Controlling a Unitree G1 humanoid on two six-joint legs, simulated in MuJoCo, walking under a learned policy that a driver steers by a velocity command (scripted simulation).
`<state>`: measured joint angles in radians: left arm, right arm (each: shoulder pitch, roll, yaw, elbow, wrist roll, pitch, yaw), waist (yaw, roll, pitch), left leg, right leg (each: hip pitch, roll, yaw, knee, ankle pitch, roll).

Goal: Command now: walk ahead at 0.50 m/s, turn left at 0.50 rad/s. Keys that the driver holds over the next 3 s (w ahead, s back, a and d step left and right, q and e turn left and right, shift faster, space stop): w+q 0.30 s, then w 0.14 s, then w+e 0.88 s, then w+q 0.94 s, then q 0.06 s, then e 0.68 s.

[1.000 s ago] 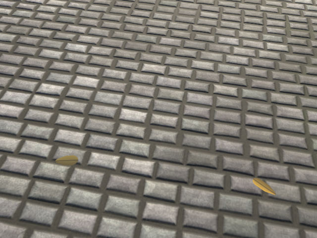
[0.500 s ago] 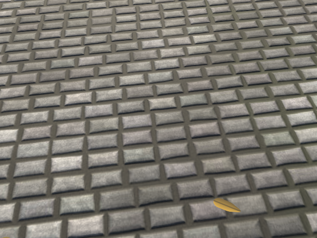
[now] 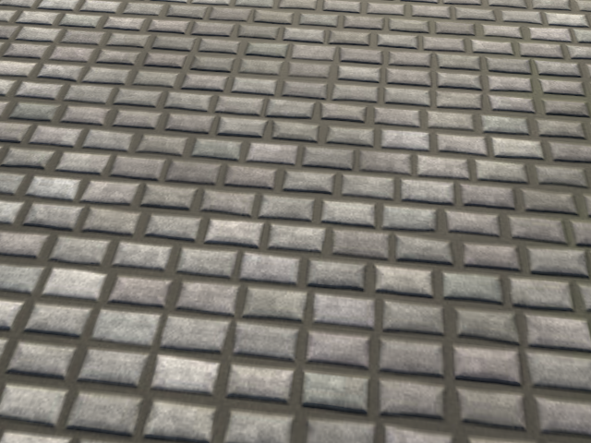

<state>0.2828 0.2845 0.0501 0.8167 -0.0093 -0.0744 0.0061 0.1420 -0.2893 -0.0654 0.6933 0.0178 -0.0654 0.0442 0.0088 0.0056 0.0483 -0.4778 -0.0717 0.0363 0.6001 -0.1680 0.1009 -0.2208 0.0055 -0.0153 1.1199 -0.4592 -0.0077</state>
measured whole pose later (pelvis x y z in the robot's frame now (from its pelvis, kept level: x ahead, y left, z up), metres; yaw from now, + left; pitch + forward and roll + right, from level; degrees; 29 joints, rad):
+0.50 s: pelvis +0.29 -0.03 +0.01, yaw +14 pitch +2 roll -1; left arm 0.17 0.27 0.05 0.72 0.00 -0.12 -0.02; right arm 0.34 -0.29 -0.05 0.74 0.02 -0.04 -0.01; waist -0.01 0.03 0.00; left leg -0.34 -0.07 -0.12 1.14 -0.44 0.03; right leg -0.39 0.05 0.01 0.52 -0.17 -0.03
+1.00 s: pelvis +0.53 +0.05 +0.02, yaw +2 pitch +1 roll +1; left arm 0.33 0.31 0.07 0.76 -0.03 -0.04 0.01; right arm 0.21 -0.25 -0.05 0.70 -0.01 -0.09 0.01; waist 0.01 -0.04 0.00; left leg -0.25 -0.02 0.04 0.42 -0.20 0.02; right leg -0.49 -0.03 0.06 1.14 -0.35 -0.01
